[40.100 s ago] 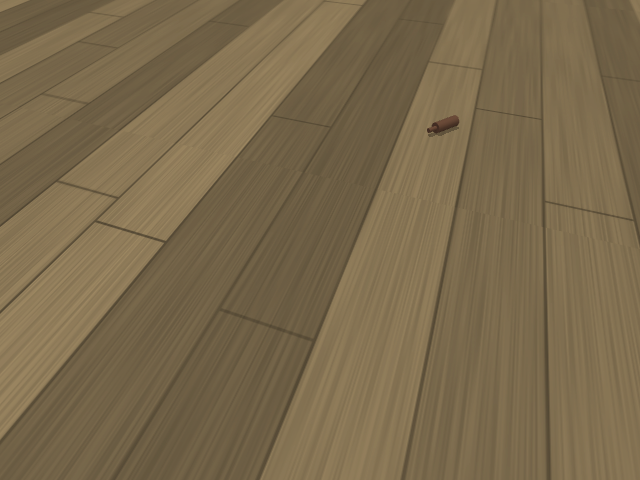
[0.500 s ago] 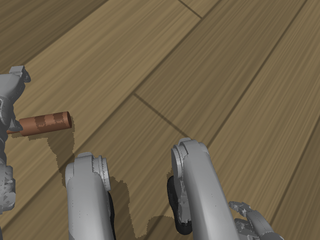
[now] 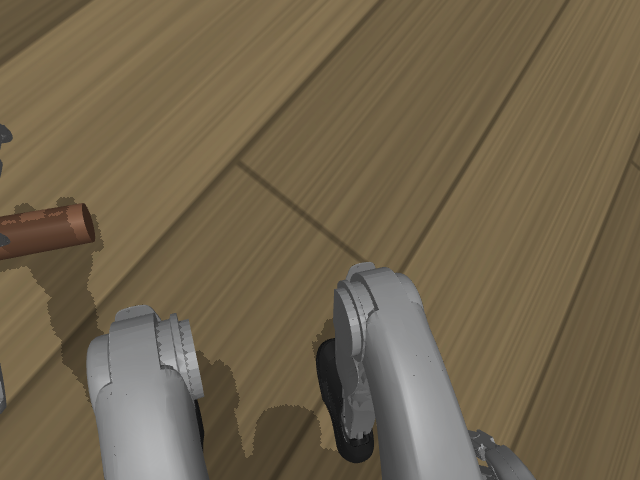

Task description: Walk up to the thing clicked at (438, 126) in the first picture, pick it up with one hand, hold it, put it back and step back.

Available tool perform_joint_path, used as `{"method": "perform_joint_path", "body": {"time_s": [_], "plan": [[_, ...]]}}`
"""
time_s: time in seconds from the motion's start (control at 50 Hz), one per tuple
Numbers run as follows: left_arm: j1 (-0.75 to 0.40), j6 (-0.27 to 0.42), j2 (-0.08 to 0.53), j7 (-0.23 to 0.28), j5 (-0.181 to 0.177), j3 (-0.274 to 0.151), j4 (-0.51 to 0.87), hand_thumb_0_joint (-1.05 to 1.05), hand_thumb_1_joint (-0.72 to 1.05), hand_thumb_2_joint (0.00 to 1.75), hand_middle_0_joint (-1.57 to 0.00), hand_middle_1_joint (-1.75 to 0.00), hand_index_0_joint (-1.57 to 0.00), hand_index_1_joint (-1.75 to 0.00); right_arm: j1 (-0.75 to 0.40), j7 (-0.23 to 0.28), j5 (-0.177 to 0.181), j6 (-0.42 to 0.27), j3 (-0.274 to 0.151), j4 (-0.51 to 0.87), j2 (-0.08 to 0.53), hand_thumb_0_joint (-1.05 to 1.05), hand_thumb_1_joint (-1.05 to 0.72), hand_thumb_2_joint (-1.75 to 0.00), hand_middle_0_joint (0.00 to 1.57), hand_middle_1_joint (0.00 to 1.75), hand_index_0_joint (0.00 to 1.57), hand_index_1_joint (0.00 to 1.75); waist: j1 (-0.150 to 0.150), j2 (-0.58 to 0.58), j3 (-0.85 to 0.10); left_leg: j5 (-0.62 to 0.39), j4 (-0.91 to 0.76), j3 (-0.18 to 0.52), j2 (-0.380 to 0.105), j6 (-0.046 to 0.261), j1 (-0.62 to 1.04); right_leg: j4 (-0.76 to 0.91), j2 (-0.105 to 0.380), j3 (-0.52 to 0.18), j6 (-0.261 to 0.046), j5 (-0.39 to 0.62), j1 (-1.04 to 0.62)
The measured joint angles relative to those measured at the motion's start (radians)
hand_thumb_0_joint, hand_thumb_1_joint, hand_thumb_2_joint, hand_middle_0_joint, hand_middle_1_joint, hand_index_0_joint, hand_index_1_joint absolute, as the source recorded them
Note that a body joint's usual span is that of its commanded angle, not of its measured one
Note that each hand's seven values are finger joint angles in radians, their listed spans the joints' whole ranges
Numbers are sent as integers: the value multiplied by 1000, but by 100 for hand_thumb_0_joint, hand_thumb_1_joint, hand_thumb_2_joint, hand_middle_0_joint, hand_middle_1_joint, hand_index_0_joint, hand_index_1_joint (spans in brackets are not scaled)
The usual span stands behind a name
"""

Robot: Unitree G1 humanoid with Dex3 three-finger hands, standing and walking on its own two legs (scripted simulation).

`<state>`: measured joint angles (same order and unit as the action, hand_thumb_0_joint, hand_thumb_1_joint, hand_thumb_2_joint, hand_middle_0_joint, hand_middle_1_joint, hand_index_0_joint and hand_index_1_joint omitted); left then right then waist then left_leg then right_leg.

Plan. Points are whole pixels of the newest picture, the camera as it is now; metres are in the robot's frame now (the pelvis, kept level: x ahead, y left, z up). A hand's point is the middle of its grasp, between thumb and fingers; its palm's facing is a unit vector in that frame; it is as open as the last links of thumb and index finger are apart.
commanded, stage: home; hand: left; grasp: from above
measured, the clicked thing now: (11, 236) +0.45 +0.36 -0.29
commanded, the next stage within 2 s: none
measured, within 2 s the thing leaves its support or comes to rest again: neither
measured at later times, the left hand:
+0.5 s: hand out of the picture +0.31 +0.28 +0.06, palm faces -0.18 -0.75 -0.64, open 7.6 cm
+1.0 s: hand out of the picture +0.24 +0.22 +0.28, palm faces +0.20 -0.95 -0.23, open 7.4 cm
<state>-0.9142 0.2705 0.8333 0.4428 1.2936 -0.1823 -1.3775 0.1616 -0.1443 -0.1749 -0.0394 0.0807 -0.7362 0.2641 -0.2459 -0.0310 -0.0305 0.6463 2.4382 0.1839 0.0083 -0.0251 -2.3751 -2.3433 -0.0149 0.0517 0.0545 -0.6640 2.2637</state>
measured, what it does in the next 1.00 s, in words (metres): rises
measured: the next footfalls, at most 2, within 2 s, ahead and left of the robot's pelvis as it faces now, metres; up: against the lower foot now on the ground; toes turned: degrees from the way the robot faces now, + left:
none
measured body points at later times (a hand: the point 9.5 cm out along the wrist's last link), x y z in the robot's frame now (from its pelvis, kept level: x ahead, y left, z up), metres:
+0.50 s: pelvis +0.01 +0.00 +0.17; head +0.18 +0.06 +0.58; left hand +0.32 +0.32 +0.10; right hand +0.22 -0.25 +0.07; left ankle +0.08 +0.13 -0.28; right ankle +0.11 -0.14 -0.28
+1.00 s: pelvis +0.06 +0.00 +0.35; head +0.13 +0.03 +0.79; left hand +0.23 +0.27 +0.29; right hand +0.25 -0.21 +0.27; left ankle +0.08 +0.13 -0.28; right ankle +0.11 -0.14 -0.28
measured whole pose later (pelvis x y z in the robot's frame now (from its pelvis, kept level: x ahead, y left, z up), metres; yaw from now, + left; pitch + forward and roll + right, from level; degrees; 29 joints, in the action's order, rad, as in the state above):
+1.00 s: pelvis +0.06 +0.00 +0.35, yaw +9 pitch +18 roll -4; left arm 0.32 -0.43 0.25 0.07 -0.06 -0.07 -0.01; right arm 0.24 0.15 0.04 -0.14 0.06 -0.54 0.19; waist -0.08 0.04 -0.18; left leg 0.54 1.25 0.09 -0.05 -0.03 -1.02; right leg -1.18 0.01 0.06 0.03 -0.54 0.95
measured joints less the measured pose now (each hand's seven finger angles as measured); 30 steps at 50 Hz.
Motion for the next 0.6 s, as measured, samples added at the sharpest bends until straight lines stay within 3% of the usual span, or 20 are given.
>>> {"method": "perform_joint_path", "body": {"time_s": [0.1, 0.26, 0.32, 0.4, 0.6], "plan": [[63, -101, -76, -89, -150, 8, 123, 0, -13, 90, -23, -68, -22, -69, 6, -15, 44, -4, -38, 3, -29, 0, -89, -90, 20, 30, 20, 30, 35, 41, -53, 22, -57, -19, -10, 9, 41, 53, 5, -11, 14, -19, -37], [344, -246, -211, -349, -507, 63, 525, 0, 37, 87, -22, -45, -22, -45, 1, 9, 135, 41, -69, 49, -26, 0, -90, -90, 20, 30, 20, 30, 112, 73, -135, 45, -248, -52, -30, 16, 239, 234, 15, -19, 14, -31, -216], [455, -278, -247, -412, -625, 82, 667, 0, 56, 87, -21, -39, -22, -39, -15, 32, 155, 48, -80, 72, -12, 0, -90, -90, 20, 30, 20, 30, 137, 69, -150, 39, -324, -60, -35, 15, 321, 306, 17, -19, 7, -23, -293], [581, -306, -296, -445, -750, 93, 815, 0, 73, 88, -21, -34, -22, -34, -43, 63, 174, 47, -96, 108, 8, 1, -90, -90, 20, 30, 20, 30, 165, 59, -158, 25, -417, -67, -36, 12, 426, 394, 23, -17, 0, -10, -393], [831, -451, -407, -434, -1019, 109, 1064, 0, 88, 90, -21, -31, -21, -31, -112, 130, 199, 5, -97, 183, 4, 1, -91, -90, 20, 30, 20, 30, 193, 47, -154, -18, -640, -76, -39, 2, 693, 608, 32, -8, -15, 30, -654]]}}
